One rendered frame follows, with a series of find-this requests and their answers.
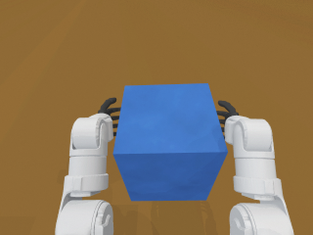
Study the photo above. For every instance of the robot left upper arm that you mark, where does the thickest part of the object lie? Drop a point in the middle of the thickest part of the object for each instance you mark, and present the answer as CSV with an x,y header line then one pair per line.
x,y
86,217

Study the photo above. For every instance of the robot left forearm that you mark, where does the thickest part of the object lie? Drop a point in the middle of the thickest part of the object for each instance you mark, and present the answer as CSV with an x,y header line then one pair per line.
x,y
88,150

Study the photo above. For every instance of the robot right hand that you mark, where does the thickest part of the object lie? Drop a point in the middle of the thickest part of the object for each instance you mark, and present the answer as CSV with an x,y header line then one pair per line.
x,y
230,109

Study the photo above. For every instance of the robot right forearm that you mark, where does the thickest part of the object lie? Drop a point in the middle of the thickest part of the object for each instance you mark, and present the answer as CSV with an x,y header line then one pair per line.
x,y
254,154

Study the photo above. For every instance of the robot right upper arm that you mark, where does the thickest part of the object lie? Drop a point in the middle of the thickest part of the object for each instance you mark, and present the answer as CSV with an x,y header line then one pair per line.
x,y
258,219

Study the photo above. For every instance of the robot left hand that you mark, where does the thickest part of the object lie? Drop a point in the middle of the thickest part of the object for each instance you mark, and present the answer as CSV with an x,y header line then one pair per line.
x,y
104,110

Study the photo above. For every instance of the carton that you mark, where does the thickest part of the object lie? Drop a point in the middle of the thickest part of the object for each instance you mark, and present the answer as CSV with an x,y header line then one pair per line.
x,y
169,144

